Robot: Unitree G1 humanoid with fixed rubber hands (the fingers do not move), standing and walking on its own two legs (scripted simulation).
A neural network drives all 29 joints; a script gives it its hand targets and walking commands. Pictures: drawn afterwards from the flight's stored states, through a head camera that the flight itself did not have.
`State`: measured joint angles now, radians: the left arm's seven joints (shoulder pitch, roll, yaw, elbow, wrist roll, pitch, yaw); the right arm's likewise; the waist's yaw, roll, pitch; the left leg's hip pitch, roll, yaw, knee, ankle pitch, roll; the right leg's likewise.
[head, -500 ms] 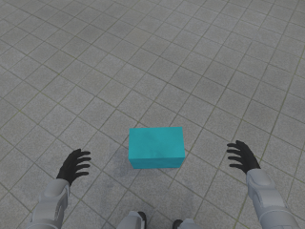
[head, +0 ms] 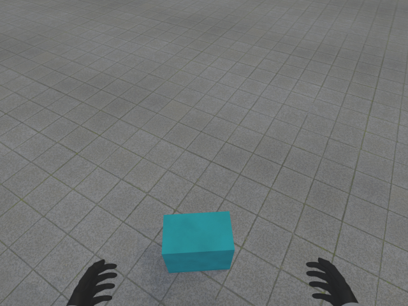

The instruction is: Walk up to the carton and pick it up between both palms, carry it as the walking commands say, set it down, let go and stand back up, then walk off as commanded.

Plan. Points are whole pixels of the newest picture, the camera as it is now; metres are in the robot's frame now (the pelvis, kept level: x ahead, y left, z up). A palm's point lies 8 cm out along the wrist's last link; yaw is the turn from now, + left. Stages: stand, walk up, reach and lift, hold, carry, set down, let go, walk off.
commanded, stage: let go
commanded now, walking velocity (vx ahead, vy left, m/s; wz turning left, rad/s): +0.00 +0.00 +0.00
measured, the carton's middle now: (198, 243) +0.49 +0.05 -0.64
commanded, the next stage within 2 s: stand in 0.28 s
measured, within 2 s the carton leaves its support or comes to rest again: neither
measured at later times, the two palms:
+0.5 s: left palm (68, 300) +0.17 +0.28 -0.07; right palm (341, 299) +0.18 -0.24 -0.07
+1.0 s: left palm (68, 302) +0.17 +0.28 -0.08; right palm (341, 294) +0.19 -0.25 -0.07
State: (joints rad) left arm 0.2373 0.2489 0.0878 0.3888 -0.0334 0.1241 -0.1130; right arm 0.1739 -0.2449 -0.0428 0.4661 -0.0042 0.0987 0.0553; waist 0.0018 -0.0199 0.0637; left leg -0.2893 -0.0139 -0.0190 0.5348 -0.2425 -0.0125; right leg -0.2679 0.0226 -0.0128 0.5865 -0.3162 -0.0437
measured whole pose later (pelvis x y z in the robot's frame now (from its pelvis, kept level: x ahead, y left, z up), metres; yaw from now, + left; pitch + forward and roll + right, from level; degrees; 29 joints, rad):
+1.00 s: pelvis +0.03 +0.01 +0.00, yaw +0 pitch +1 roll +1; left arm 0.22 0.29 0.09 0.66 0.03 0.00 0.03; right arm 0.18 -0.25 -0.04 0.64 -0.04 0.01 0.01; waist 0.00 -0.04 -0.02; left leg -0.27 -0.02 -0.02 0.54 -0.30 -0.01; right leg -0.24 0.01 -0.01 0.58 -0.36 -0.03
